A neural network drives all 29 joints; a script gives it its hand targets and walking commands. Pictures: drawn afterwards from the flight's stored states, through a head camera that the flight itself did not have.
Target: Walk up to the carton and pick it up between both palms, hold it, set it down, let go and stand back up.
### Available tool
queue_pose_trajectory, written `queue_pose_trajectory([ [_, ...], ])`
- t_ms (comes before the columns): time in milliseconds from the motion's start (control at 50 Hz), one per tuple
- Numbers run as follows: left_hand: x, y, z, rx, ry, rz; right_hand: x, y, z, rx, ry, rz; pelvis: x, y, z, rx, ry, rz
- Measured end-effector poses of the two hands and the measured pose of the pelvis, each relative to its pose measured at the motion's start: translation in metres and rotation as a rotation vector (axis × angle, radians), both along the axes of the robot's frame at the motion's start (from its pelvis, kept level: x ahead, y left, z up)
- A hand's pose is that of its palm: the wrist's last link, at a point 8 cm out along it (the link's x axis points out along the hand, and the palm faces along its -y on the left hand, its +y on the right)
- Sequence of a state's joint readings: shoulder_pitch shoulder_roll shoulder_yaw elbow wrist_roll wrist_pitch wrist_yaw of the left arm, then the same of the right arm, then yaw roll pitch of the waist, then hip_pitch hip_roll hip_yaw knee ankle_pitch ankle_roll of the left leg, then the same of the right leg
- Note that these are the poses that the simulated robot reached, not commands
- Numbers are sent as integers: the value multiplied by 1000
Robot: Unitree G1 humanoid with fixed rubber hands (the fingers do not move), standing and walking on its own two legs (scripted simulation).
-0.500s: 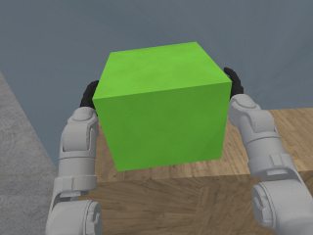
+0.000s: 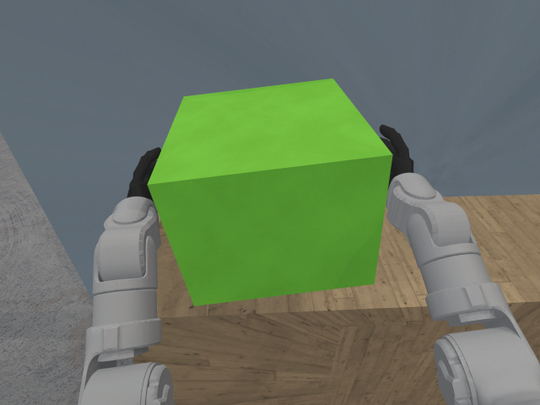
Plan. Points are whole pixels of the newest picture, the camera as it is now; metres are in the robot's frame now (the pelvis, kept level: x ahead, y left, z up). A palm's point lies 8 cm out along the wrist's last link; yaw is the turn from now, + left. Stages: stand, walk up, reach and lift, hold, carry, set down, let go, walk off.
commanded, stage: hold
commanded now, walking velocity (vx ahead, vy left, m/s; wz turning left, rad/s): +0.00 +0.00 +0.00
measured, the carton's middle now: (270, 181) +0.41 +0.01 +0.18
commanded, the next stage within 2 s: set down in 0.46 s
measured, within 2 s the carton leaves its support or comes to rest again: neither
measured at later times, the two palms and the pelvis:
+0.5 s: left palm (144, 195) +0.35 +0.18 +0.21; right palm (399, 175) +0.35 -0.17 +0.22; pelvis -0.01 +0.01 +0.00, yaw -1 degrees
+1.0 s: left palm (153, 202) +0.38 +0.19 +0.17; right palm (384, 192) +0.37 -0.17 +0.18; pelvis +0.01 +0.00 +0.00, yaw +1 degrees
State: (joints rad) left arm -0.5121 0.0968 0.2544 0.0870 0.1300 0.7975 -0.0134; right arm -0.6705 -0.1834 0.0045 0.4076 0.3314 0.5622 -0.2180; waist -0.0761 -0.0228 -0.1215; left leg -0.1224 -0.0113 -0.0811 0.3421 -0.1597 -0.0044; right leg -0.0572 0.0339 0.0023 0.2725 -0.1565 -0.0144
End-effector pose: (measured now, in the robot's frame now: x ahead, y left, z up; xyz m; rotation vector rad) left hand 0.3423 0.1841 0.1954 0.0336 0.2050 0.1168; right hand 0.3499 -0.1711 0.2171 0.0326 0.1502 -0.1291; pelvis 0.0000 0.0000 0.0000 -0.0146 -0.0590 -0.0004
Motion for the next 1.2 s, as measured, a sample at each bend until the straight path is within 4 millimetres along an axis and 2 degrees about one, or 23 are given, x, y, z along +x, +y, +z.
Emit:
queue_pose_trajectory([
  [100,-4,3,-2,1,4,1,-4,4,-4,25,2,4,-5,3,0,-2,14,-3],
  [280,-1,1,8,15,6,0,-3,1,2,34,-2,-7,-14,8,-1,0,37,-16],
  [560,3,-2,8,9,11,-1,1,-1,7,18,2,-8,-14,7,0,0,34,-18],
  [720,17,1,6,-8,-39,2,12,1,9,26,-56,-14,-11,5,0,4,6,-6],
  [840,29,3,-1,17,-63,-14,20,4,-5,-4,-87,-22,-4,4,1,7,-41,4],
  [1020,38,0,-32,38,-37,-36,22,0,-42,-24,-71,-39,7,5,0,2,-47,14],
  [1100,42,-4,-39,40,-33,-45,23,-4,-48,-22,-70,-48,11,6,0,-1,-29,14],
  [1200,50,-9,-38,41,-34,-57,27,-9,-47,-19,-72,-59,13,8,-1,-3,-13,9],
])
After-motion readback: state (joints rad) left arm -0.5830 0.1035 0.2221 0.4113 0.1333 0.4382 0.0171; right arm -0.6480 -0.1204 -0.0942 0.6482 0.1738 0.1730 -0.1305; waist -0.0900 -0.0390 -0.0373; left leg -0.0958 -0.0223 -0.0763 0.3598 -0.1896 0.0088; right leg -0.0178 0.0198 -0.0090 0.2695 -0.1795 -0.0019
